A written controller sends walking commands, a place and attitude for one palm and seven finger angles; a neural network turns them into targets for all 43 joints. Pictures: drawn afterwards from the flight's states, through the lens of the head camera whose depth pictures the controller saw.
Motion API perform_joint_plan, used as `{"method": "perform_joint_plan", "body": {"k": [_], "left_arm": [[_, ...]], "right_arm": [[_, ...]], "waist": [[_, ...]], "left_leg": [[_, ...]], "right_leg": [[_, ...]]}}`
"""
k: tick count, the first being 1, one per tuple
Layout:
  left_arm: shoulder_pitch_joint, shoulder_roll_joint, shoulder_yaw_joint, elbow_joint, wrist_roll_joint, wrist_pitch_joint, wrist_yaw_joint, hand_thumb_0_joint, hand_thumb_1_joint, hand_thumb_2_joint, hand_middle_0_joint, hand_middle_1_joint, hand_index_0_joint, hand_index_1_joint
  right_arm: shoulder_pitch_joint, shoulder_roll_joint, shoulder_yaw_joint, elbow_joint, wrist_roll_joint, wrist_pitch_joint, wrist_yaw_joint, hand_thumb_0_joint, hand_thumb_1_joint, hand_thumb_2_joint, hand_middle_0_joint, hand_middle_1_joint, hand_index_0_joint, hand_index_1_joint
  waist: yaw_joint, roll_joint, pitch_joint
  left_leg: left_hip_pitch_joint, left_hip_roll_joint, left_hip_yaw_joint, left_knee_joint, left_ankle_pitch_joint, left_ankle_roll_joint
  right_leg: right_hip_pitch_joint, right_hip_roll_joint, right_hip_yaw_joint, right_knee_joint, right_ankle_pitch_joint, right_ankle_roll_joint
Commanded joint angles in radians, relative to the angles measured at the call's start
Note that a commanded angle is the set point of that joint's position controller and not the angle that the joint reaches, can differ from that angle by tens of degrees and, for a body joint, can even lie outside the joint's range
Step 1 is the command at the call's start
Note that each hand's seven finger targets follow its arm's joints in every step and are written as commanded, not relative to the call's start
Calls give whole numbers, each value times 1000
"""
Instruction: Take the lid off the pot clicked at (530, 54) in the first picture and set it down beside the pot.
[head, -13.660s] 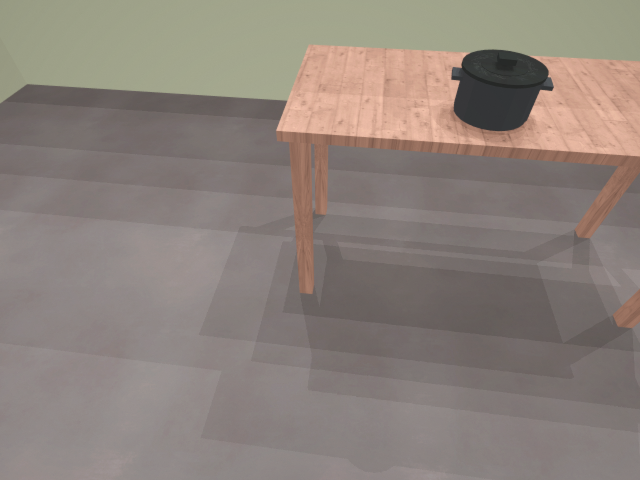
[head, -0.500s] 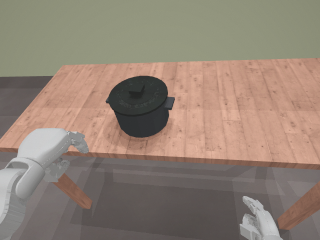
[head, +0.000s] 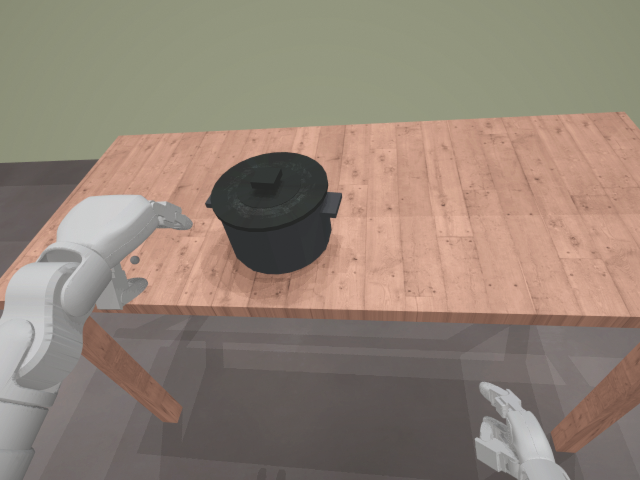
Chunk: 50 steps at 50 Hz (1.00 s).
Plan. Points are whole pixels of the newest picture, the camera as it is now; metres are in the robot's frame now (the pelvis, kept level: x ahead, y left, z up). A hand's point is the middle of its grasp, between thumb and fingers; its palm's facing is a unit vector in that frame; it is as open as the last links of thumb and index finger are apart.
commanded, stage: move the open hand above the knob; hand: left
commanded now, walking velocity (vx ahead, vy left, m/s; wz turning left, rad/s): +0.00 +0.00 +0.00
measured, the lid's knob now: (266, 178) +0.54 +0.15 +0.09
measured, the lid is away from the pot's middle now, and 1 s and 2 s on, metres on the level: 0.00 0.00 0.00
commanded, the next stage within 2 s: none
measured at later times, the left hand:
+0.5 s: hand (174, 225) +0.36 +0.22 +0.16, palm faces -0.20 -0.01 -0.98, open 10.3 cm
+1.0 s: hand (214, 190) +0.43 +0.18 +0.16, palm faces -0.22 -0.02 -0.98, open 10.3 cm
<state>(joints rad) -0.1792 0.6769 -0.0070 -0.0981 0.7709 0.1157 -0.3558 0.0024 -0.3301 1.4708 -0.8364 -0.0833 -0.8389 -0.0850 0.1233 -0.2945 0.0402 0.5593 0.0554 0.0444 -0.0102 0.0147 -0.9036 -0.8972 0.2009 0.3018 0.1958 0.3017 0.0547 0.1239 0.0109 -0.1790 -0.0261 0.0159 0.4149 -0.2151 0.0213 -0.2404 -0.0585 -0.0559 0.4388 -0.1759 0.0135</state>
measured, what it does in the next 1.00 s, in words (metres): stands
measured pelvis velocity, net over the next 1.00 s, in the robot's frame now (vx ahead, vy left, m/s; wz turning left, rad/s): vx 0.02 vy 0.00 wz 0.00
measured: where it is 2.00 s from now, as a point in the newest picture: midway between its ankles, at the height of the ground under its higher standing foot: outside the picture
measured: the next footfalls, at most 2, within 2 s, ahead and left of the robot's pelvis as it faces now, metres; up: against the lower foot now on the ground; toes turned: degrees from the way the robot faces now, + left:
none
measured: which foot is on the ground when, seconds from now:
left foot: down 0.00-1.00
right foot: down 0.00-1.00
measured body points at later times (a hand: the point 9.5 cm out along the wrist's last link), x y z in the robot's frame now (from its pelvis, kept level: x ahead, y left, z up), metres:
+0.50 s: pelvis +0.01 +0.00 +0.00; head +0.02 -0.06 +0.45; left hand +0.37 +0.22 +0.21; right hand +0.21 -0.23 -0.11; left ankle +0.01 +0.11 -0.74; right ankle +0.04 -0.13 -0.74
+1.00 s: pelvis +0.02 +0.00 +0.00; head +0.04 -0.05 +0.44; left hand +0.43 +0.18 +0.22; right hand +0.20 -0.23 -0.12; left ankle +0.01 +0.11 -0.74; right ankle +0.04 -0.13 -0.74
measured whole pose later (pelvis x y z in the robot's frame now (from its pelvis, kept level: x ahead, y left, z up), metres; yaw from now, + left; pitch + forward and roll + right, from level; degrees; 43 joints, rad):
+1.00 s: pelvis +0.02 +0.00 +0.00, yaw +0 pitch +2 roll +1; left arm -0.69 0.55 -0.22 0.34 0.84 0.25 -0.42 0.00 -0.34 1.50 -0.84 -0.08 -0.84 -0.08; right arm 0.14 -0.29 0.04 0.60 0.08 0.10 0.00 0.01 -0.90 -0.90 0.20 0.30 0.20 0.30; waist -0.01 0.11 -0.01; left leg -0.22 -0.03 0.01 0.44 -0.25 0.02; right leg -0.29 -0.07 -0.05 0.49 -0.23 0.01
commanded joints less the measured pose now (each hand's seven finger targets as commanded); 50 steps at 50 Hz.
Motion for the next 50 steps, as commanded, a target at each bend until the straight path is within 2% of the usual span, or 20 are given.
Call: {"method": "perform_joint_plan", "body": {"k": [1, 6, 8, 11, 13, 15, 21, 22, 23, 25, 28, 29, 36, 38, 39, 42, 43, 47, 48, 50], "left_arm": [[-340, 249, 161, -118, 4, 32, 19, 0, -346, 1498, -829, -81, -829, -81], [-454, 244, 123, -96, 16, 45, -3, 0, -346, 1498, -829, -81, -829, -81], [-497, 268, 133, -121, 21, 43, -9, 0, -346, 1498, -829, -81, -829, -81], [-503, 300, 164, -30, 30, 60, -18, 0, -346, 1498, -829, -81, -829, -81], [-522, 273, 137, -41, 25, 63, -31, 0, -346, 1498, -829, -81, -829, -81], [-500, 208, 84, -19, 13, 71, -41, 0, -346, 1498, -829, -81, -829, -81], [-650, 241, 76, 21, 42, 78, -46, 0, -346, 1498, -829, -81, -829, -81], [-640, 281, 126, -2, 33, 72, -36, 0, -346, 1498, -829, -81, -829, -81], [-684, 255, 86, -26, 44, 66, -42, 0, -346, 1498, -829, -81, -829, -81], [-672, 191, 38, 59, 39, 78, -39, 0, -346, 1498, -829, -81, -829, -81], [-717, 163, 4, 55, 50, 87, -36, 0, -346, 1498, -829, -81, -829, -81], [-726, 147, -11, 79, 51, 94, -32, 0, -346, 1498, -829, -81, -829, -81], [-816, 161, 0, 114, 75, 112, -10, 0, -346, 1498, -829, -81, -829, -81], [-791, 152, -2, 194, 76, 126, -10, 0, -346, 1498, -829, -81, -829, -81], [-789, 136, -16, 254, 76, 134, -11, 0, -346, 1498, -829, -81, -829, -81], [-858, 115, -46, 233, 73, 140, -9, 0, -346, 1498, -829, -81, -829, -81], [-908, 125, -48, 204, 82, 141, -15, 0, -346, 1498, -829, -81, -829, -81], [-957, 150, -33, 264, 78, 140, -19, 0, -346, 1498, -829, -81, -829, -81], [-972, 126, -58, 310, 88, 139, -26, 0, -346, 1498, -829, -81, -829, -81], [-1000, 119, -67, 315, 88, 133, -28, 0, -346, 1498, -829, -81, -829, -81]], "right_arm": [[-150, -96, -41, -170, 5, -53, 2, 0, -900, -900, 200, 300, 200, 300], [-156, -99, -40, -167, 11, -46, -1, 0, -900, -900, 200, 300, 200, 300], [-158, -92, -36, -174, 7, -51, 2, 0, -900, -900, 200, 300, 200, 300], [-140, -103, -40, -155, 7, -39, -1, 0, -900, -900, 200, 300, 200, 300], [-145, -98, -39, -163, 10, -34, 7, 0, -900, -900, 200, 300, 200, 300], [-144, -96, -44, -168, 13, -32, 11, 0, -900, -900, 200, 300, 200, 300], [-139, -102, -43, -156, 16, -18, 8, 0, -900, -900, 200, 300, 200, 300], [-141, -108, -50, -162, 20, -25, 12, 0, -900, -900, 200, 300, 200, 300], [-142, -90, -38, -165, 15, -25, 11, 0, -900, -900, 200, 300, 200, 300], [-131, -92, -42, -149, 17, -18, 13, 0, -900, -900, 200, 300, 200, 300], [-131, -89, -40, -151, 21, -9, 20, 0, -900, -900, 200, 300, 200, 300], [-137, -91, -44, -150, 23, -7, 20, 0, -900, -900, 200, 300, 200, 300], [-123, -88, -42, -139, 21, -7, 24, 0, -900, -900, 200, 300, 200, 300], [-115, -88, -34, -131, 22, 0, 28, 0, -900, -900, 200, 300, 200, 300], [-109, -94, -37, -125, 28, 5, 26, 0, -900, -900, 200, 300, 200, 300], [-119, -102, -44, -132, 31, 10, 23, 0, -900, -900, 200, 300, 200, 300], [-114, -91, -39, -132, 27, 8, 20, 0, -900, -900, 200, 300, 200, 300], [-94, -104, -46, -120, 28, 4, 11, 0, -900, -900, 200, 300, 200, 300], [-77, -93, -39, -110, 27, 4, 6, 0, -900, -900, 200, 300, 200, 300], [-74, -98, -45, -110, 29, 4, 5, 0, -900, -900, 200, 300, 200, 300]], "waist": [[2, -85, -228], [-16, -84, -235], [-8, -61, -311], [-10, -101, -277], [-11, -102, -314], [-17, -104, -276], [-29, -105, -284], [-28, -85, -316], [-18, -74, -375], [-32, -96, -293], [-31, -103, -335], [-38, -103, -304], [-27, -85, -382], [-31, -138, -356], [-40, -178, -289], [-53, -127, -310], [-45, -127, -371], [-64, -125, -372], [-65, -162, -375], [-67, -137, -362]], "left_leg": [[-4, -9, -29, -60, 147, 17], [-2, -14, -26, -51, 129, 21], [22, -21, -27, -39, 170, 24], [-3, -18, -27, -39, 183, 23], [5, -23, -24, -29, 213, 24], [2, -23, -24, -27, 205, 26], [4, -24, -31, -31, 179, 27], [30, -21, -36, -6, 204, 31], [37, -28, -34, -22, 240, 29], [22, -21, -35, -28, 210, 25], [37, -22, -31, -29, 219, 25], [26, -20, -33, -28, 204, 25], [47, -19, -42, -20, 284, 24], [13, -20, -30, -19, 271, 22], [-16, -13, -25, -25, 225, 21], [2, -17, -24, -14, 197, 28], [17, -22, -19, -19, 220, 30], [28, -20, -30, 0, 239, 36], [14, -25, -24, -8, 243, 36], [17, -23, -22, -12, 236, 36]], "right_leg": [[120, 40, 2, -45, 72, -28], [109, 39, 5, -43, 66, -27], [148, 38, 9, -26, 102, -30], [146, 35, 8, -25, 137, -29], [169, 35, 9, -12, 172, -31], [139, 33, 5, -16, 174, -28], [134, 35, 7, -16, 147, -31], [138, 40, 13, -4, 170, -38], [182, 35, 9, 5, 188, -36], [126, 36, 0, -7, 164, -35], [140, 38, 0, -1, 165, -39], [120, 38, -2, -2, 157, -39], [154, 37, 3, 25, 216, -47], [161, 38, -2, 25, 223, -43], [128, 38, -6, 14, 196, -39], [109, 37, 4, 15, 173, -44], [148, 34, 5, 20, 191, -41], [135, 38, 10, 20, 225, -43], [152, 36, 6, 21, 231, -38], [137, 33, 8, 18, 229, -39]]}}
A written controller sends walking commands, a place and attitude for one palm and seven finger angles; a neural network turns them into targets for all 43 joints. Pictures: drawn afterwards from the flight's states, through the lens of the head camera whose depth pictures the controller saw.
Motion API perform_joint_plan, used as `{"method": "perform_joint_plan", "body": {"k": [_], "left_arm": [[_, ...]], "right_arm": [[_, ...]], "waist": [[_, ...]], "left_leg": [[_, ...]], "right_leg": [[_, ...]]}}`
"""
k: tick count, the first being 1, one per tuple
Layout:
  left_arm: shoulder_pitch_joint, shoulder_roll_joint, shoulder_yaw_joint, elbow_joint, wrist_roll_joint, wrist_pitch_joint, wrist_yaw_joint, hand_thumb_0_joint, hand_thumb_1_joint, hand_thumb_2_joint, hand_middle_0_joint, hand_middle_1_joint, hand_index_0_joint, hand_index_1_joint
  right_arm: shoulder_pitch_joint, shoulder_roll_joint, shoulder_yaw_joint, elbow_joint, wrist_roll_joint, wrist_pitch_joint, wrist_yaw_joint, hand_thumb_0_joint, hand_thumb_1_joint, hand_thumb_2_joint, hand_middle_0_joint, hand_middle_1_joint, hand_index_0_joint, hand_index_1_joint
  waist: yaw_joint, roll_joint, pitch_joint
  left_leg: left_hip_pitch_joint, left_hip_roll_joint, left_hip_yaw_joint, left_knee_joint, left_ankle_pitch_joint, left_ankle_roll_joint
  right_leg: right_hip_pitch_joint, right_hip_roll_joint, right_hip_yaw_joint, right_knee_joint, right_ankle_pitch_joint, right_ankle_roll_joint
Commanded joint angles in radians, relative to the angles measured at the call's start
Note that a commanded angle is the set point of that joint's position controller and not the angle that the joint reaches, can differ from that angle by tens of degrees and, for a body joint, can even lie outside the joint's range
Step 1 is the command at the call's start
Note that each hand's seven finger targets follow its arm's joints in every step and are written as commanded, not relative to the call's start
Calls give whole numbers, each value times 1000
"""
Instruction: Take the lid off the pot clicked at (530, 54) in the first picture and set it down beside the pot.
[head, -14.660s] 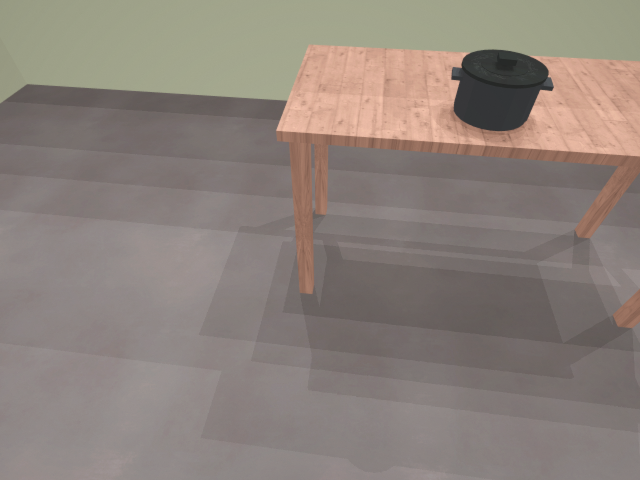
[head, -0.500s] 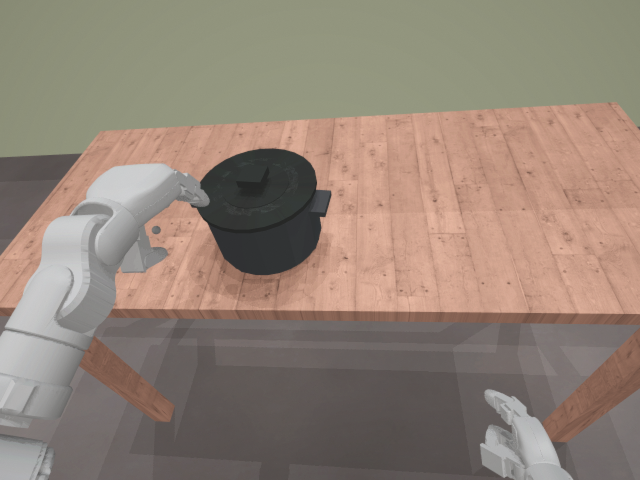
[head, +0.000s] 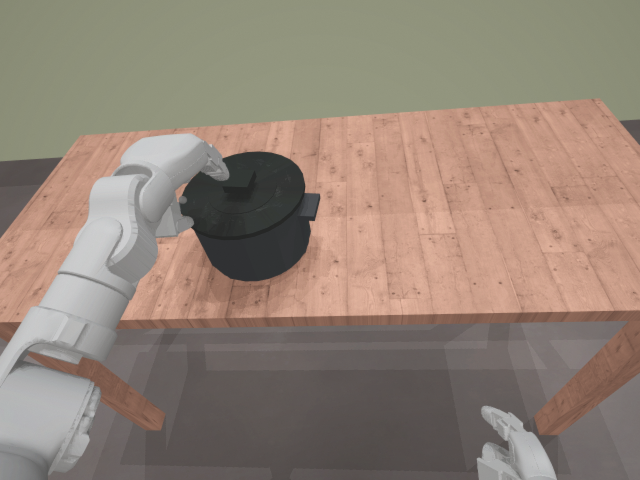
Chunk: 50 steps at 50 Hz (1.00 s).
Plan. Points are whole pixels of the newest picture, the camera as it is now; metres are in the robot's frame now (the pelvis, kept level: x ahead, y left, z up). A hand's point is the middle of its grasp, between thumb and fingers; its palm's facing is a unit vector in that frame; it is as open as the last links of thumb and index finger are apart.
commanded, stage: move the open hand above the knob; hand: left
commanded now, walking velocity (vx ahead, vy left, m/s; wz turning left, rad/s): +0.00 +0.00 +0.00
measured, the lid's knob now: (239, 181) +0.52 +0.15 +0.10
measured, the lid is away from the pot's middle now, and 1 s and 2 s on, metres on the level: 0.00 0.00 0.00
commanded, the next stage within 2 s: lower the open fingers around the knob in 1.28 s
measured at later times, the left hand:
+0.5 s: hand (217, 164) +0.47 +0.15 +0.17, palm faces -0.26 -0.02 -0.97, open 10.3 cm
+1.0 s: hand (220, 155) +0.49 +0.15 +0.17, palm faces -0.25 -0.04 -0.97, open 10.3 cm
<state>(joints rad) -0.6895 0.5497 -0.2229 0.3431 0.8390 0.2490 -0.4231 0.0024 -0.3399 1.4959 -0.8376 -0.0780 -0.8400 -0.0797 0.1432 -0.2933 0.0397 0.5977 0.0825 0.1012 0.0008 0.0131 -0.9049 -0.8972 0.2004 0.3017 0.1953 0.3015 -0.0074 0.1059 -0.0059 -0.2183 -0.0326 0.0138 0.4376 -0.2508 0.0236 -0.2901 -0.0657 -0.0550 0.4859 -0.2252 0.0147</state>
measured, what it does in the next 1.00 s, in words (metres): stands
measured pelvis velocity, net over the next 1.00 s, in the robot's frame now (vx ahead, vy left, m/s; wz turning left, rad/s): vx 0.02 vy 0.01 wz -0.02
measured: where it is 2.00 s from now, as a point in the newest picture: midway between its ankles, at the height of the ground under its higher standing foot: outside the picture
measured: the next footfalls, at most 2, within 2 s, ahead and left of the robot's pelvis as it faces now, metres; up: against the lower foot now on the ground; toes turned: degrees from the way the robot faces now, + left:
none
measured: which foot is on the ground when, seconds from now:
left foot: down 0.00-1.00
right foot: down 0.00-1.00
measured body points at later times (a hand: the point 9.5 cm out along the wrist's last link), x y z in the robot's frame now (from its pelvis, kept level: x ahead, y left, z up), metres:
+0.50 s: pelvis +0.01 +0.00 +0.00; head +0.04 -0.04 +0.45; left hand +0.48 +0.15 +0.22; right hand +0.12 -0.25 -0.13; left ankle -0.02 +0.11 -0.74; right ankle +0.02 -0.13 -0.74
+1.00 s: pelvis +0.02 +0.01 +0.00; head +0.05 -0.03 +0.45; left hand +0.50 +0.15 +0.22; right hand +0.11 -0.25 -0.14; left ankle -0.01 +0.11 -0.74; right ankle +0.02 -0.13 -0.74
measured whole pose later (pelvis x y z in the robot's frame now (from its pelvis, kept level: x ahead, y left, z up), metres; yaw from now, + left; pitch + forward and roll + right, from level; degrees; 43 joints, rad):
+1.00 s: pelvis +0.02 +0.01 +0.00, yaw -1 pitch +6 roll +1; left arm -1.00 0.46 -0.25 0.75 0.89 0.25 -0.37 0.00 -0.34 1.50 -0.84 -0.08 -0.84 -0.08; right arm 0.24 -0.29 0.02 0.66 0.08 0.10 -0.01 0.01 -0.91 -0.90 0.20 0.30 0.19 0.30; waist -0.06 0.08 -0.05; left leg -0.27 -0.03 0.04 0.42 -0.26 0.04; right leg -0.34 -0.06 -0.03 0.46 -0.22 0.03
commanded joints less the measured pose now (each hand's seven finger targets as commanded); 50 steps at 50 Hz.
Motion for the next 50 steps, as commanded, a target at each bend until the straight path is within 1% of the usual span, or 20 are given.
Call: {"method": "perform_joint_plan", "body": {"k": [1, 3, 7, 11, 16, 19, 25, 28, 31, 33, 35, 36, 37, 41, 42, 43, 45, 48, 49, 50], "left_arm": [[-503, 233, 135, -115, 19, -3, 39, 0, -346, 1498, -829, -81, -829, -81], [-563, 182, 86, -122, 21, -3, 37, 0, -346, 1498, -829, -81, -829, -81], [-573, 198, 112, -31, 20, -3, 55, 0, -346, 1498, -829, -81, -829, -81], [-659, 220, 124, -11, 44, -4, 71, 0, -346, 1498, -829, -81, -829, -81], [-693, 150, 62, 136, 47, 16, 74, 0, -346, 1498, -829, -81, -829, -81], [-771, 183, 84, 97, 57, 4, 74, 0, -346, 1498, -829, -81, -829, -81], [-838, 143, 50, 261, 63, 2, 73, 0, -346, 1498, -829, -81, -829, -81], [-920, 156, 61, 215, 66, -22, 82, 0, -346, 1498, -829, -81, -829, -81], [-856, 168, 86, 317, 74, -18, 89, 0, -346, 1498, -829, -81, -829, -81], [-837, 136, 66, 299, 76, -22, 90, 0, -346, 1498, -829, -81, -829, -81], [-808, 143, 77, 310, 77, -16, 93, 0, -346, 1498, -829, -81, -829, -81], [-818, 185, 109, 276, 76, -17, 96, 0, -346, 1498, -829, -81, -829, -81], [-818, 183, 108, 236, 66, -22, 98, 0, -346, 1498, -829, -81, -829, -81], [-831, 185, 98, 270, 80, -3, 103, 0, -346, 1498, -829, -81, -829, -81], [-835, 157, 80, 238, 65, -4, 101, 0, -346, 1498, -829, -81, -829, -81], [-856, 185, 99, 201, 74, -6, 102, 0, -346, 1498, -829, -81, -829, -81], [-873, 154, 71, 151, 74, -8, 100, 0, -346, 1498, -829, -81, -829, -81], [-801, 153, 80, 256, 67, 10, 93, 0, -346, 1498, -829, -81, -829, -81], [-824, 163, 82, 235, 67, 8, 92, 0, -346, 1498, -829, -81, -829, -81], [-854, 126, 42, 195, 68, 4, 88, 0, -346, 1498, -829, -81, -829, -81]], "right_arm": [[-92, -98, -43, -143, 3, -51, -7, 0, -900, -900, 200, 300, 200, 300], [-80, -92, -45, -140, 3, -48, -3, 0, -900, -900, 200, 300, 200, 300], [-56, -110, -53, -119, 3, -42, -3, 0, -900, -900, 200, 300, 200, 300], [-40, -102, -51, -112, -1, -48, -7, 0, -900, -900, 200, 300, 200, 300], [-17, -106, -48, -90, 3, -41, -11, 0, -900, -900, 200, 300, 200, 300], [-4, -105, -53, -94, -5, -48, -15, 0, -900, -900, 200, 300, 200, 300], [46, -111, -53, -53, -3, -42, -26, 0, -900, -900, 200, 300, 200, 300], [65, -108, -60, -52, -12, -52, -27, 0, -900, -900, 200, 300, 200, 300], [82, -113, -58, -41, -11, -48, -27, 0, -900, -900, 200, 300, 200, 300], [72, -110, -58, -52, -14, -44, -20, 0, -900, -900, 200, 300, 200, 300], [72, -111, -61, -56, -11, -43, -16, 0, -900, -900, 200, 300, 200, 300], [72, -115, -62, -58, -11, -41, -16, 0, -900, -900, 200, 300, 200, 300], [62, -118, -63, -68, -12, -39, -16, 0, -900, -900, 200, 300, 200, 300], [63, -113, -59, -60, -5, -39, -17, 0, -900, -900, 200, 300, 200, 300], [59, -116, -63, -65, -7, -38, -17, 0, -900, -900, 200, 300, 200, 300], [61, -112, -63, -64, -8, -43, -17, 0, -900, -900, 200, 300, 200, 300], [57, -103, -65, -72, -9, -52, -17, 0, -900, -900, 200, 300, 200, 300], [61, -112, -61, -53, -7, -42, -16, 0, -900, -900, 200, 300, 200, 300], [58, -113, -59, -54, -5, -41, -17, 0, -900, -900, 200, 300, 200, 300], [42, -107, -58, -62, -3, -42, -17, 0, -900, -900, 200, 300, 200, 300]], "waist": [[-10, -118, -337], [-21, -103, -371], [-26, -104, -340], [-19, -106, -397], [-40, -142, -347], [-41, -112, -431], [-69, -151, -378], [-71, -122, -448], [-60, -148, -428], [-55, -122, -442], [-50, -152, -431], [-45, -148, -449], [-44, -134, -472], [-50, -141, -421], [-53, -122, -435], [-51, -111, -466], [-53, -103, -494], [-56, -139, -422], [-55, -153, -422], [-60, -130, -439]], "left_leg": [[64, -15, -23, -33, 280, 33], [91, -14, -30, -31, 297, 32], [76, -11, -34, -25, 296, 32], [85, -13, -32, -27, 328, 34], [42, -14, -23, -33, 285, 36], [84, -13, -29, -21, 340, 41], [49, -11, -16, -29, 289, 41], [86, -9, -24, -21, 331, 43], [57, -6, -17, -24, 354, 42], [66, -3, -17, -21, 389, 40], [61, 0, -17, -19, 406, 44], [63, 1, -12, -22, 404, 45], [70, 0, -19, -16, 433, 48], [57, 2, -15, -27, 380, 45], [70, 1, -17, -21, 401, 48], [89, 3, -17, -20, 405, 47], [126, 4, -26, -11, 455, 49], [84, 4, -18, -15, 405, 44], [75, 2, -19, -22, 391, 44], [94, 0, -20, -22, 387, 44]], "right_leg": [[171, 41, 2, -28, 280, -42], [168, 45, -1, -28, 278, -44], [148, 48, -4, -30, 284, -49], [181, 45, 2, -19, 319, -49], [148, 47, -2, -24, 306, -44], [177, 46, 7, -15, 349, -47], [128, 50, 3, -29, 326, -41], [144, 48, 9, -24, 354, -43], [150, 48, 8, -19, 378, -43], [147, 46, 9, -16, 390, -44], [153, 49, 9, -17, 399, -43], [173, 46, 13, -18, 412, -41], [184, 44, 16, -20, 431, -44], [151, 50, 9, -22, 382, -43], [150, 47, 11, -27, 396, -44], [159, 47, 14, -21, 396, -43], [155, 48, 13, -18, 408, -42], [128, 51, 6, -27, 380, -42], [137, 51, 4, -25, 380, -42], [129, 49, 6, -23, 370, -42]]}}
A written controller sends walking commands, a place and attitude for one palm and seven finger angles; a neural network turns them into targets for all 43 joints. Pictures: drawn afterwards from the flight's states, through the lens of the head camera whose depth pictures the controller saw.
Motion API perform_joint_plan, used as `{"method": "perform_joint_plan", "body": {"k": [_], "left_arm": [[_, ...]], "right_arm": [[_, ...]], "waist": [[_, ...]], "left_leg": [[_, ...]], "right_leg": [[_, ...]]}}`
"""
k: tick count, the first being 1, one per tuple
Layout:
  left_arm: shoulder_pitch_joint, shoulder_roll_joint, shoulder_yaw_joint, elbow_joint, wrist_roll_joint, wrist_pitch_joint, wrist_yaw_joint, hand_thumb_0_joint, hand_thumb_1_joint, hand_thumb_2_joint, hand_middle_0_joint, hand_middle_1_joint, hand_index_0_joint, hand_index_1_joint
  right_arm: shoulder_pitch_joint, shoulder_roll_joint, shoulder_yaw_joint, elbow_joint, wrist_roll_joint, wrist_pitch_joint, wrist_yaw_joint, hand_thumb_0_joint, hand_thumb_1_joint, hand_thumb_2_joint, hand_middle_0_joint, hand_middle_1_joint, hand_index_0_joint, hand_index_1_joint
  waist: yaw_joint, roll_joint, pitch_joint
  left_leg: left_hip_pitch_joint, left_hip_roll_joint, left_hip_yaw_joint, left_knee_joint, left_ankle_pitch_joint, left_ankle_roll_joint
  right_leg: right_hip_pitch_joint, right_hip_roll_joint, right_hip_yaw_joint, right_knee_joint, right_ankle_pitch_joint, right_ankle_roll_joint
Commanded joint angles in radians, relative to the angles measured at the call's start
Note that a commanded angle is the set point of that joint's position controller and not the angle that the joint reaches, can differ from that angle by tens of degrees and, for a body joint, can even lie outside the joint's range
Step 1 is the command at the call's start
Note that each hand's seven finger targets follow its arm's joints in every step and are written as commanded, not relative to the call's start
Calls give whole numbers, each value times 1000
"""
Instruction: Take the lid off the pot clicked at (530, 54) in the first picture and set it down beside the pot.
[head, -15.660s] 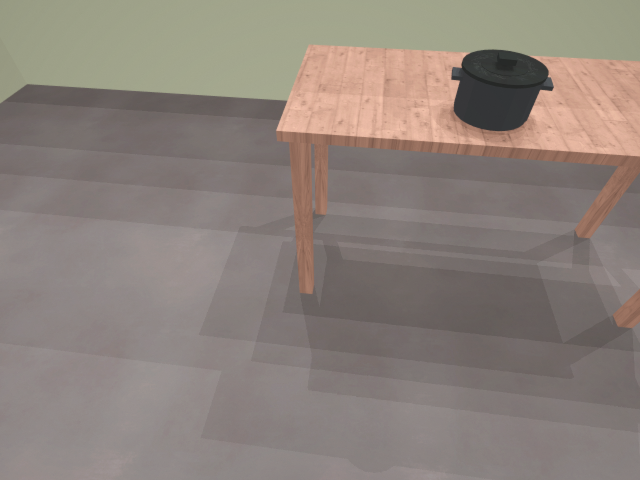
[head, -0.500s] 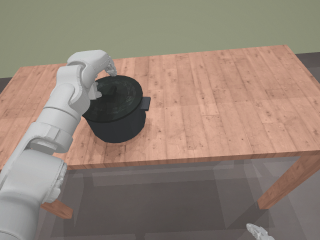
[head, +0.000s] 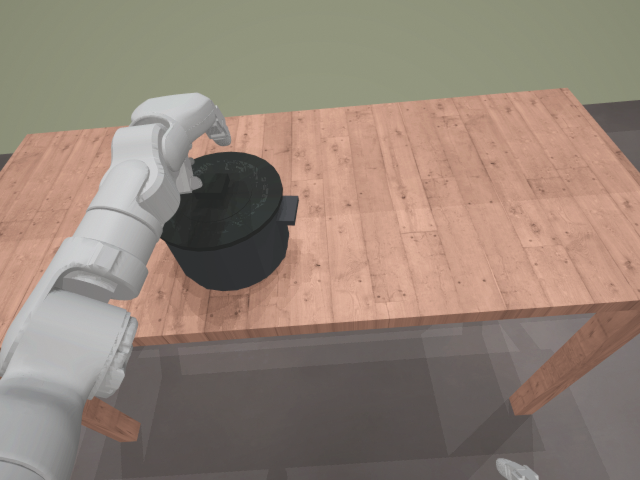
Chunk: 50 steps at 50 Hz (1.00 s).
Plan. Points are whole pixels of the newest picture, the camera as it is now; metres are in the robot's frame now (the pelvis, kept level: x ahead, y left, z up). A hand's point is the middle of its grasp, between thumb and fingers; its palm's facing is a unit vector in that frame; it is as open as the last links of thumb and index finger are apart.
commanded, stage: move the open hand above the knob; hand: left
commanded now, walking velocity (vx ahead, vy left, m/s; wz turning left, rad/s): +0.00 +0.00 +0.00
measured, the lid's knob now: (212, 186) +0.50 +0.15 +0.10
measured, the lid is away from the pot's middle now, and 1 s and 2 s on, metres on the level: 0.00 0.00 0.00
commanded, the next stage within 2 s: lower the open fingers around the knob in 0.28 s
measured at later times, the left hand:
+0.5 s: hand (188, 167) +0.46 +0.15 +0.17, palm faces -0.29 -0.06 -0.96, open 10.3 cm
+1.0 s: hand (202, 187) +0.46 +0.15 +0.12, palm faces -0.37 -0.05 -0.93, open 10.3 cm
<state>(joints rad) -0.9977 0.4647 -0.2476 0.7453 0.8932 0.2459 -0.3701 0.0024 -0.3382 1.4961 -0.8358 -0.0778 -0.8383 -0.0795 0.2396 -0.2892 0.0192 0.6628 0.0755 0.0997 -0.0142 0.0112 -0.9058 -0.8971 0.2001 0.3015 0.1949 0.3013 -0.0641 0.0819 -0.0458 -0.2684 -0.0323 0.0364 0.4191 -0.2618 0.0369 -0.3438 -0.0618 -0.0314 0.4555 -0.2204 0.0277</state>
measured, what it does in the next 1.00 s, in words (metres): stands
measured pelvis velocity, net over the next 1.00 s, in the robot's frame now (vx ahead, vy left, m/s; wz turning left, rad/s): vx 0.00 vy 0.00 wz -0.01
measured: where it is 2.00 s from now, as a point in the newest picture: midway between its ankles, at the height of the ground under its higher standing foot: outside the picture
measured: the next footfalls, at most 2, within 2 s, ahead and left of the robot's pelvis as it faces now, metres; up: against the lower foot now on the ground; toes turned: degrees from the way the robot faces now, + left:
none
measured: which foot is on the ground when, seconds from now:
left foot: down 0.00-1.00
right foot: down 0.00-1.00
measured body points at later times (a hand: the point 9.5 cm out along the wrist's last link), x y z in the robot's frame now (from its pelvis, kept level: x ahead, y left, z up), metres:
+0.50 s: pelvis -0.01 +0.00 +0.00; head +0.02 -0.03 +0.45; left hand +0.47 +0.15 +0.22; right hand +0.11 -0.25 -0.13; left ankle -0.04 +0.10 -0.74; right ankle +0.00 -0.14 -0.74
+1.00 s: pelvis +0.00 +0.00 +0.00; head +0.04 -0.03 +0.45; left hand +0.48 +0.15 +0.18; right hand +0.06 -0.27 -0.14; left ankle -0.04 +0.10 -0.74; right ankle +0.00 -0.14 -0.74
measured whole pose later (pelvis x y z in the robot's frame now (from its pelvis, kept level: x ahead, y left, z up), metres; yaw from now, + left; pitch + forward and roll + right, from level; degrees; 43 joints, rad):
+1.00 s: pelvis +0.00 +0.00 +0.00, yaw -1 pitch +7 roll +0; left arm -1.02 0.44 -0.25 0.91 0.89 0.20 -0.36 0.00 -0.34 1.50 -0.83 -0.08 -0.84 -0.08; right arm 0.28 -0.29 0.01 0.69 0.07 0.08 -0.04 0.01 -0.91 -0.90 0.20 0.30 0.20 0.30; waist -0.09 0.07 -0.04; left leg -0.29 -0.03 0.04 0.42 -0.26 0.04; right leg -0.36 -0.06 -0.02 0.45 -0.21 0.03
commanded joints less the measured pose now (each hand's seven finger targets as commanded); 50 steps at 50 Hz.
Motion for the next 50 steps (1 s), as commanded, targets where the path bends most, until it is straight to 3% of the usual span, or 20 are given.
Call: {"method": "perform_joint_plan", "body": {"k": [1, 2, 4, 5, 8, 11, 16, 18, 20, 22, 24, 25, 27, 31, 35, 37, 38, 41, 48, 50], "left_arm": [[-562, 194, 56, -245, 12, 3, 34, 0, -346, 1498, -829, -81, -829, -81], [-546, 177, 48, -256, 1, 1, 32, 0, -346, 1498, -829, -81, -829, -81], [-505, 239, 104, -170, 13, 12, 35, 0, -346, 1498, -829, -81, -829, -81], [-509, 235, 97, -152, 11, 13, 33, 0, -346, 1498, -829, -81, -829, -81], [-548, 232, 88, -251, 15, 0, 32, 0, -346, 1498, -829, -81, -829, -81], [-521, 184, 57, -222, 12, 12, 29, 0, -346, 1498, -829, -81, -829, -81], [-540, 190, 57, -167, 10, 19, 29, 0, -346, 1498, -829, -81, -829, -81], [-600, 224, 76, -205, 15, 6, 34, 0, -346, 1498, -829, -81, -829, -81], [-627, 136, 5, -131, 7, 43, 23, 0, -346, 1498, -829, -81, -829, -81], [-568, 189, 70, -95, -11, 61, 13, 0, -346, 1498, -829, -81, -829, -81], [-570, 179, 53, -44, 6, 63, -3, 0, -346, 1498, -829, -81, -829, -81], [-575, 153, 22, -27, 11, 59, -12, 0, -346, 1498, -829, -81, -829, -81], [-600, 135, 13, -73, 1, 39, -18, 0, -346, 1498, -829, -81, -829, -81], [-589, 237, 93, -50, 14, 2, -3, 0, -346, 1498, -829, -81, -829, -81], [-549, 231, 88, 18, 24, -14, 19, 0, -346, 1498, -829, -81, -829, -81], [-582, 205, 73, -50, 11, -27, 27, 0, -346, 1498, -829, -81, -829, -81], [-605, 253, 108, -104, 16, -36, 35, 0, -346, 1498, -829, -81, -829, -81], [-541, 192, 64, 7, 17, -23, 38, 0, -346, 1498, -829, -81, -829, -81], [-545, 215, 87, -15, 8, -48, 51, 0, -346, 1498, -829, -81, -829, -81], [-521, 218, 88, 30, 16, -49, 59, 0, -346, 1498, -829, -81, -829, -81]], "right_arm": [[-52, -105, -41, -131, 2, -47, -1, 0, -900, -900, 200, 300, 200, 300], [-58, -107, -42, -136, 1, -47, 1, 0, -900, -900, 200, 300, 200, 300], [-44, -113, -38, -119, -1, -41, -1, 0, -900, -900, 200, 300, 200, 300], [-47, -113, -33, -117, 1, -37, -3, 0, -900, -900, 200, 300, 200, 300], [-66, -104, -33, -135, -2, -39, -1, 0, -900, -900, 200, 300, 200, 300], [-69, -101, -35, -132, 1, -35, 3, 0, -900, -900, 200, 300, 200, 300], [-73, -105, -28, -125, 3, -29, -4, 0, -900, -900, 200, 300, 200, 300], [-68, -106, -29, -124, -1, -32, -9, 0, -900, -900, 200, 300, 200, 300], [-65, -101, -32, -107, 0, -40, -8, 0, -900, -900, 200, 300, 200, 300], [-50, -116, -34, -108, -4, -43, -5, 0, -900, -900, 200, 300, 200, 300], [-41, -112, -28, -102, -5, -48, -8, 0, -900, -900, 200, 300, 200, 300], [-41, -112, -27, -101, -1, -47, -10, 0, -900, -900, 200, 300, 200, 300], [-39, -115, -35, -111, -7, -50, -12, 0, -900, -900, 200, 300, 200, 300], [-8, -118, -33, -104, -10, -55, -19, 0, -900, -900, 200, 300, 200, 300], [4, -119, -33, -99, -5, -50, -20, 0, -900, -900, 200, 300, 200, 300], [-1, -118, -41, -111, -8, -55, -20, 0, -900, -900, 200, 300, 200, 300], [6, -116, -44, -112, -11, -61, -21, 0, -900, -900, 200, 300, 200, 300], [19, -117, -43, -91, -5, -57, -22, 0, -900, -900, 200, 300, 200, 300], [30, -122, -48, -81, -11, -60, -25, 0, -900, -900, 200, 300, 200, 300], [34, -121, -46, -75, -8, -55, -25, 0, -900, -900, 200, 300, 200, 300]], "waist": [[-4, -69, -413], [-7, -60, -418], [0, -111, -383], [0, -130, -365], [5, -79, -422], [-1, -85, -387], [-5, -112, -346], [-5, -87, -391], [-22, -54, -383], [-7, -92, -390], [-11, -143, -363], [-18, -147, -335], [-21, -128, -359], [-9, -132, -391], [-8, -139, -333], [-11, -104, -378], [-6, -88, -431], [-19, -117, -358], [-19, -110, -398], [-20, -114, -372]], "left_leg": [[174, 1, -47, 4, 428, 32], [187, 3, -54, 17, 467, 33], [148, 2, -47, 9, 419, 30], [126, -1, -42, 0, 387, 28], [162, 1, -50, 7, 446, 27], [173, 6, -52, 9, 446, 23], [130, -1, -47, -4, 357, 22], [149, -1, -50, -7, 349, 22], [167, -6, -60, -2, 366, 21], [151, -8, -64, 6, 391, 23], [119, -13, -54, -5, 342, 27], [112, -13, -51, -11, 319, 26], [130, -13, -52, -4, 329, 31], [122, -12, -45, -8, 337, 34], [80, -7, -33, -23, 288, 32], [108, -8, -36, -15, 312, 38], [133, -5, -38, -13, 332, 38], [109, -4, -33, -13, 322, 37], [117, -4, -37, -3, 344, 41], [102, -4, -29, -4, 333, 40]], "right_leg": [[170, 45, -17, 7, 366, -57], [160, 45, -17, 6, 374, -59], [171, 48, -20, 5, 364, -58], [177, 47, -23, 5, 361, -57], [194, 42, -16, 13, 387, -60], [154, 46, -23, 7, 355, -59], [150, 47, -27, 3, 320, -62], [162, 45, -21, 4, 311, -63], [133, 48, -26, 14, 312, -66], [156, 50, -26, 10, 339, -66], [169, 49, -29, 10, 337, -60], [147, 49, -30, 5, 316, -59], [146, 48, -25, 0, 320, -62], [191, 48, -15, 5, 350, -58], [174, 48, -17, -5, 316, -57], [181, 45, -10, -8, 331, -60], [208, 44, -4, -1, 350, -58], [162, 51, -14, -7, 334, -57], [175, 51, -9, -5, 358, -57], [163, 51, -10, -6, 354, -56]]}}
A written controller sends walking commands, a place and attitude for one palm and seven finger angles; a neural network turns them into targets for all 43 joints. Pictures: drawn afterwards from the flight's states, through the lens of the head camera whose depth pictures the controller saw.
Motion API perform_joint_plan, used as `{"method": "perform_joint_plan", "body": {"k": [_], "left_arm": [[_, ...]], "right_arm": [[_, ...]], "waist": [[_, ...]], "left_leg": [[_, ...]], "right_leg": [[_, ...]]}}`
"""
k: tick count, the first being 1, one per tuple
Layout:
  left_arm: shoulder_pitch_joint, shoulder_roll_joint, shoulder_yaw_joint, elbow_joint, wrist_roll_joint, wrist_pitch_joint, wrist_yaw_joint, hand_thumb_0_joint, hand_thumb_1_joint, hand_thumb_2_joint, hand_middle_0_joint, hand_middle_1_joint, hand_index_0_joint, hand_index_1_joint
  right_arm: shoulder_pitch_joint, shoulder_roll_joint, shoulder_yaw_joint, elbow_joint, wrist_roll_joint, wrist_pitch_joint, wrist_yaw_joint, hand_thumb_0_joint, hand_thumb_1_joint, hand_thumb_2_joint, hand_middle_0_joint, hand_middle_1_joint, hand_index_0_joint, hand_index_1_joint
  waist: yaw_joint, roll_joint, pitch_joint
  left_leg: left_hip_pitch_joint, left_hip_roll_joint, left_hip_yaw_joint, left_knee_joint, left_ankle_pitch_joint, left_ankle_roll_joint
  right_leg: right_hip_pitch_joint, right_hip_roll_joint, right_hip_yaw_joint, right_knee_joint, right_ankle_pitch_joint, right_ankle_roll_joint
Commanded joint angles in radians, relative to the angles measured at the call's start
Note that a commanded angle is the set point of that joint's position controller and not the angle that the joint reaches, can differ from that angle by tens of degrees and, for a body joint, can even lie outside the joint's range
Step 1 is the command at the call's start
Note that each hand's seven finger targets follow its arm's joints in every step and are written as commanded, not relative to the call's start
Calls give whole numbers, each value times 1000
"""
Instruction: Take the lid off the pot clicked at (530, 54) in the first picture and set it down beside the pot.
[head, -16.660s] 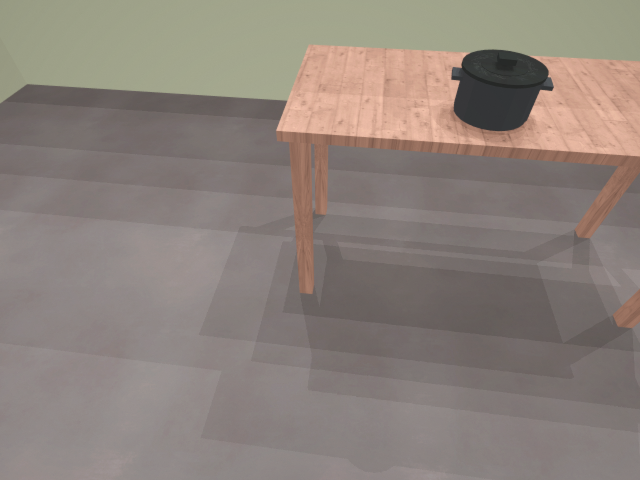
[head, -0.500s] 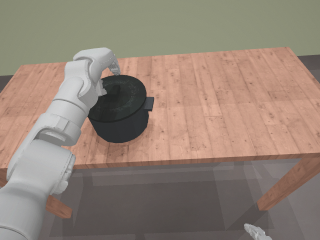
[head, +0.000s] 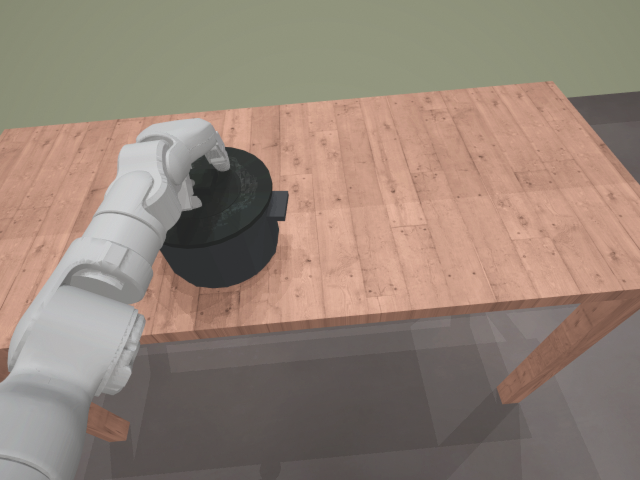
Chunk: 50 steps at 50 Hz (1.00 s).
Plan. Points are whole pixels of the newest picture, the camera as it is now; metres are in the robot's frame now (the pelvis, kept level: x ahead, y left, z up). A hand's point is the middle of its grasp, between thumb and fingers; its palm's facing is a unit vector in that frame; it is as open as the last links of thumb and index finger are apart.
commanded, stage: lower the open fingers around the knob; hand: left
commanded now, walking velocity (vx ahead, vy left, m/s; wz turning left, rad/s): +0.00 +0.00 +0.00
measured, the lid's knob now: (200, 181) +0.50 +0.15 +0.10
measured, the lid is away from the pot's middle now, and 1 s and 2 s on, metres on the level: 0.00 0.00 0.00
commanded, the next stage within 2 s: close the fingers and squeeze the knob in 0.22 s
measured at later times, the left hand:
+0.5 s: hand (192, 183) +0.47 +0.15 +0.12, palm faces -0.36 -0.05 -0.93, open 10.3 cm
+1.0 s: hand (197, 183) +0.47 +0.15 +0.12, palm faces -0.37 -0.05 -0.93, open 8.2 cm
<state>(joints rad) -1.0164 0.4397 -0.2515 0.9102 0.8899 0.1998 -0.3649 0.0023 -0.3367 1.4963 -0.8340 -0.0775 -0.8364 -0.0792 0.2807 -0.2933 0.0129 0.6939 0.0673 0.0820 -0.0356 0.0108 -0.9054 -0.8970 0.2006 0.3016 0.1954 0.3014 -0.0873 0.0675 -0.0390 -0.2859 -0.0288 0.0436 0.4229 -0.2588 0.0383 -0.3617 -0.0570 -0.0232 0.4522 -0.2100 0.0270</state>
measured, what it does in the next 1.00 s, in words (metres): stands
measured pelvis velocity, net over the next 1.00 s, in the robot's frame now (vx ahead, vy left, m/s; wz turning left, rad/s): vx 0.00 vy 0.00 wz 0.00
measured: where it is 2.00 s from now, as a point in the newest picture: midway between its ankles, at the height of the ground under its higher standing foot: outside the picture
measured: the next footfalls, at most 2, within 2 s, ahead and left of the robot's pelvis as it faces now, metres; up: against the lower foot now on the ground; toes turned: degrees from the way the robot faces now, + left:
none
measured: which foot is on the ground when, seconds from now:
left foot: down 0.00-1.00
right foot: down 0.00-1.00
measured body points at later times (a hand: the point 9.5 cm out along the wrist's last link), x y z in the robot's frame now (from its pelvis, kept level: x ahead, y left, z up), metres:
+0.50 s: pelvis +0.00 +0.01 +0.00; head +0.04 -0.02 +0.45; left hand +0.48 +0.15 +0.17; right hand +0.09 -0.25 -0.14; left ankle -0.03 +0.10 -0.74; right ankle +0.00 -0.14 -0.74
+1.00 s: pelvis +0.00 +0.00 +0.00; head +0.04 -0.03 +0.45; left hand +0.49 +0.15 +0.17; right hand +0.08 -0.26 -0.14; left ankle -0.03 +0.10 -0.74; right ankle +0.00 -0.14 -0.74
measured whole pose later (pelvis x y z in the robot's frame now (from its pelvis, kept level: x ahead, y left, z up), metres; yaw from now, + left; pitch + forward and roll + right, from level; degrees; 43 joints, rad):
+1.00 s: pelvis +0.00 +0.00 +0.00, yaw +0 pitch +8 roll +0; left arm -1.03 0.41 -0.27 0.94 0.89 0.22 -0.33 0.00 0.12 0.98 -0.57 -0.93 -0.61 -0.95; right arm 0.25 -0.28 0.02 0.69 0.07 0.09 -0.03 0.01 -0.91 -0.90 0.20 0.30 0.20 0.30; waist -0.08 0.07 -0.05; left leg -0.30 -0.03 0.04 0.43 -0.27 0.04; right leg -0.37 -0.06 -0.02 0.46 -0.22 0.03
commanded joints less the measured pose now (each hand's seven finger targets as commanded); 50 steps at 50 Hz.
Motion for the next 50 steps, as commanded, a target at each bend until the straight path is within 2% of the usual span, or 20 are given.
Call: {"method": "perform_joint_plan", "body": {"k": [1, 3, 5, 7, 9, 11, 13, 16, 17, 20, 23, 27, 30, 33, 35, 38, 41, 44, 46, 50], "left_arm": [[-525, 247, 92, -156, 18, -7, 58, 0, -346, 1498, -829, -81, -829, -81], [-509, 222, 79, -182, 16, -8, 62, 0, -346, 1498, -829, -81, -829, -81], [-485, 185, 55, -144, 16, 3, 62, 0, -346, 1498, -829, -81, -829, -81], [-495, 194, 61, -118, 3, 9, 60, 0, -346, 1498, -829, -81, -829, -81], [-540, 221, 76, -154, 14, 6, 62, 0, -346, 1498, -829, -81, -829, -81], [-507, 175, 42, -124, 16, 9, 57, 0, -346, 1498, -829, -81, -829, -81], [-484, 216, 81, -124, 13, 7, 57, 0, -346, 1498, -829, -81, -829, -81], [-530, 188, 52, -135, 13, 8, 55, 0, -346, 1498, -829, -81, -829, -81], [-525, 171, 46, -153, 6, 5, 54, 0, -144, 1034, -544, -589, -544, -589], [-526, 190, 64, -201, 14, 3, 62, 0, -117, 1039, -536, -661, -536, -661], [-520, 157, 41, -194, 12, 9, 68, 0, -89, 1041, -534, -722, -534, -722], [-524, 205, 86, -212, 6, 13, 85, 0, -49, 1039, -537, -791, -537, -791], [-552, 138, 17, -149, 21, 31, 85, 0, -18, 1033, -544, -834, -544, -834], [-550, 231, 100, -200, 18, 22, 91, 0, 14, 1025, -553, -873, -553, -873], [-509, 142, 29, -141, 24, 33, 83, 0, 37, 1018, -561, -896, -561, -896], [-530, 189, 71, -186, 12, 29, 78, 0, 71, 1004, -574, -927, -574, -927], [-532, 131, 19, -191, 17, 31, 75, 0, 107, 986, -590, -953, -590, -953], [-515, 212, 89, -140, 9, 33, 77, 0, 145, 966, -608, -976, -608, -976], [-542, 149, 26, -137, 13, 34, 69, 0, 170, 950, -620, -989, -620, -989], [-530, 225, 84, -152, 18, 17, 70, 0, 223, 913, -649, -1011, -649, -1011]], "right_arm": [[-6, -119, -41, -104, 1, -35, -3, 0, -900, -900, 200, 300, 200, 300], [-13, -115, -42, -112, -2, -33, 3, 0, -900, -900, 200, 300, 200, 300], [-16, -113, -42, -107, 0, -28, 7, 0, -900, -900, 200, 300, 200, 300], [-18, -122, -40, -102, 4, -18, 5, 0, -900, -900, 200, 300, 200, 300], [-17, -116, -41, -104, 3, -20, 4, 0, -900, -900, 200, 300, 200, 300], [-20, -111, -38, -109, 1, -20, 4, 0, -900, -900, 200, 300, 200, 300], [-18, -116, -38, -109, 0, -16, 6, 0, -900, -900, 200, 300, 200, 300], [-18, -114, -38, -104, 3, -12, 7, 0, -900, -900, 200, 300, 200, 300], [-26, -114, -39, -113, 0, -12, 6, 0, -900, -900, 200, 300, 200, 300], [-21, -108, -41, -116, -2, -16, 13, 0, -900, -900, 200, 300, 200, 300], [-23, -106, -42, -109, -3, -13, 16, 0, -900, -900, 200, 300, 200, 300], [-32, -110, -39, -114, -4, -17, 12, 0, -900, -900, 200, 300, 200, 300], [-26, -106, -35, -96, 2, -14, 12, 0, -900, -900, 200, 300, 200, 300], [-28, -109, -36, -110, -7, -25, 8, 0, -900, -900, 200, 300, 200, 300], [-24, -102, -35, -102, -2, -22, 12, 0, -900, -900, 200, 300, 200, 300], [-28, -110, -37, -110, -4, -20, 11, 0, -900, -900, 200, 300, 200, 300], [-29, -102, -40, -107, -2, -23, 11, 0, -900, -900, 200, 300, 200, 300], [-27, -112, -34, -103, -2, -20, 3, 0, -900, -900, 200, 300, 200, 300], [-29, -106, -34, -100, 2, -21, 0, 0, -900, -900, 200, 300, 200, 300], [-22, -109, -33, -107, -3, -27, -7, 0, -900, -900, 200, 300, 200, 300]], "waist": [[1, -93, -385], [6, -74, -423], [1, -81, -388], [-7, -99, -358], [-3, -84, -401], [-5, -85, -396], [2, -106, -397], [-7, -97, -378], [-5, -85, -391], [4, -54, -445], [-3, -73, -415], [11, -80, -424], [-8, -94, -370], [13, -69, -459], [1, -81, -393], [8, -89, -428], [-4, -86, -419], [6, -130, -394], [-7, -105, -375], [4, -96, -428]], "left_leg": [[120, -6, -34, -9, 331, 38], [143, -5, -39, 0, 384, 37], [139, -2, -37, 3, 375, 34], [113, -2, -35, -1, 342, 34], [133, -3, -37, 1, 352, 34], [137, -2, -40, 6, 381, 32], [128, 0, -38, 8, 391, 34], [131, 2, -42, 6, 387, 31], [141, 3, -45, 10, 414, 33], [191, 7, -55, 16, 460, 28], [182, 9, -55, 15, 457, 27], [156, 4, -53, 6, 435, 30], [138, 4, -48, -2, 370, 26], [162, 0, -54, 4, 404, 28], [152, 4, -51, 5, 419, 27], [149, 1, -46, 3, 407, 30], [177, 2, -51, 8, 420, 31], [121, -5, -38, -5, 343, 35], [122, -6, -34, -8, 323, 34], [132, -9, -34, -1, 356, 38]], "right_leg": [[184, 45, -18, -2, 351, -56], [190, 44, -16, 7, 376, -56], [159, 47, -22, 6, 357, -56], [143, 49, -24, -2, 337, -58], [162, 47, -20, 9, 348, -57], [150, 48, -24, 12, 353, -57], [167, 47, -22, 11, 368, -55], [141, 49, -26, 11, 354, -56], [137, 47, -25, 10, 357, -59], [146, 47, -23, 19, 363, -58], [131, 49, -28, 13, 358, -56], [171, 47, -26, 11, 372, -60], [127, 52, -32, 9, 327, -58], [187, 46, -19, 20, 363, -59], [142, 50, -31, 14, 353, -58], [179, 47, -22, 15, 373, -58], [149, 50, -26, 10, 359, -56], [186, 50, -22, 7, 355, -55], [160, 47, -24, 2, 342, -55], [205, 46, -14, 9, 378, -56]]}}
